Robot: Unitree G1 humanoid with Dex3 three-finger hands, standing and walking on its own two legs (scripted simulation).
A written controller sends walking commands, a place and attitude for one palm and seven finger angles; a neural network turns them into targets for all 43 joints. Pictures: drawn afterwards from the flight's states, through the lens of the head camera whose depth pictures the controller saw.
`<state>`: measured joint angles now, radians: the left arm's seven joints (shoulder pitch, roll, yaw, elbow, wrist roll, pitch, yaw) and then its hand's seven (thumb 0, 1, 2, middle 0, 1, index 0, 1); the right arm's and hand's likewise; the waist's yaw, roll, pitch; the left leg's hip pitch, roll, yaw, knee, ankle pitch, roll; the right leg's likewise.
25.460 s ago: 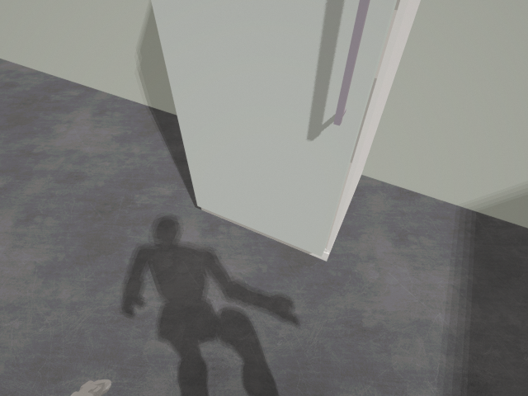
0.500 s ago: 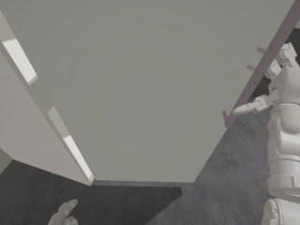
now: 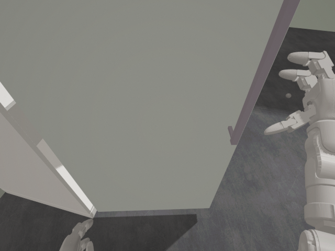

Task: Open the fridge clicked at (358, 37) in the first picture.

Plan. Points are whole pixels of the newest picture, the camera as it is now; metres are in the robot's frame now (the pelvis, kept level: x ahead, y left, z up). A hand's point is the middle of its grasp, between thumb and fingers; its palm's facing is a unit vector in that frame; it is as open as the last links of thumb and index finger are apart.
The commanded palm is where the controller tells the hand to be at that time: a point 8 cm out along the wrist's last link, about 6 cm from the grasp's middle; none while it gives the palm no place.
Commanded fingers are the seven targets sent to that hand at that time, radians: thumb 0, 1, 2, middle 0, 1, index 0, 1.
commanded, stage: slip the hand off the handle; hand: right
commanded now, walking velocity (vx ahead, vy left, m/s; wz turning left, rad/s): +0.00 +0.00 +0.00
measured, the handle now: (257, 71) +0.43 -0.16 +0.23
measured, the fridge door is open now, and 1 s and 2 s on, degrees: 73 73 73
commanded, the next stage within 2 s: draw the hand back to the body in 0.76 s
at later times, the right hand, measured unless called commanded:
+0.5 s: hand (310, 124) +0.31 -0.23 +0.21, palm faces +0.17 +0.97 -0.15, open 14.7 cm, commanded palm +0.28 -0.28 +0.21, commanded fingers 0.00 0.55 -0.20 0.25 1.15 0.25 1.15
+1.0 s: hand (318, 147) +0.27 -0.24 +0.20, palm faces +0.12 +0.99 -0.07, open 14.7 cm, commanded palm +0.23 -0.27 +0.21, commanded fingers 0.00 0.55 -0.20 0.25 1.15 0.25 1.15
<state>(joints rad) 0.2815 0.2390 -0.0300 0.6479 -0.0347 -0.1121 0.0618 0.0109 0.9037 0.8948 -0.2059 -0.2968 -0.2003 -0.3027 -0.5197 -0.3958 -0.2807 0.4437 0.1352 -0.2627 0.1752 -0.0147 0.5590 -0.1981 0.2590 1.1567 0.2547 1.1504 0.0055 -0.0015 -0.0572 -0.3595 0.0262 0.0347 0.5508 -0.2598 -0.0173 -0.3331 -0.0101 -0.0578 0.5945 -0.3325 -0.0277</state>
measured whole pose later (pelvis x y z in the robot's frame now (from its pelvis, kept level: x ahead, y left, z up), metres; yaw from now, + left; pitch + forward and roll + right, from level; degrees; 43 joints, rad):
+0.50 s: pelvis +0.00 +0.01 +0.00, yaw -1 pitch +2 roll +1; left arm 0.23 0.25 -0.04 0.62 -0.04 -0.12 0.08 0.01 0.90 0.89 -0.21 -0.30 -0.20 -0.30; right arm -0.25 -0.38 -0.34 0.15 0.21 -0.19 0.22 -0.01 0.56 -0.20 0.26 1.16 0.25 1.15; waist -0.04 -0.02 -0.05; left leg -0.32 0.02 0.06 0.56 -0.27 0.00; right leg -0.29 -0.02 -0.03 0.60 -0.34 -0.01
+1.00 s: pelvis -0.01 +0.03 +0.00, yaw -2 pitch -1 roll +1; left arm 0.22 0.26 -0.08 0.64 -0.08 -0.16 0.13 0.01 0.90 0.90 -0.21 -0.30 -0.20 -0.30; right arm -0.16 -0.42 -0.39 0.09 0.33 0.11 0.35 -0.01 0.56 -0.20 0.26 1.16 0.26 1.15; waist -0.06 -0.05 -0.04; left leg -0.25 0.00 0.09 0.54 -0.27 0.02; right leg -0.24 -0.03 0.00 0.57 -0.32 0.01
